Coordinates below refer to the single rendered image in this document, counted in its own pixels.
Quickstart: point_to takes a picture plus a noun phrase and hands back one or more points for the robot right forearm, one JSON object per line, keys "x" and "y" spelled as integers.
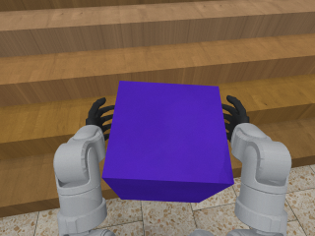
{"x": 264, "y": 179}

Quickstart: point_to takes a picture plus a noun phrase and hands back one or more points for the robot right hand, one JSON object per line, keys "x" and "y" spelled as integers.
{"x": 238, "y": 115}

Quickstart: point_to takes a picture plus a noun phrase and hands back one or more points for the robot left hand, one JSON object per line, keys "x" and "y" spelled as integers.
{"x": 94, "y": 116}

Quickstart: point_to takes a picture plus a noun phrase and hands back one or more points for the robot left forearm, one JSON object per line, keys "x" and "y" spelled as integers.
{"x": 77, "y": 176}

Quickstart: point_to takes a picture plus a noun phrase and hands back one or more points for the carton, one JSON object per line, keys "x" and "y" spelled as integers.
{"x": 167, "y": 143}

